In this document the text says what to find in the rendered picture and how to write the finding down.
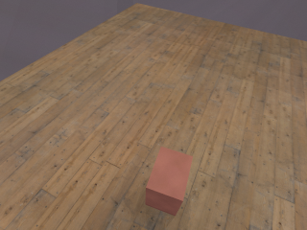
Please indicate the carton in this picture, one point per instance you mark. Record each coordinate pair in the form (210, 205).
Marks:
(167, 184)

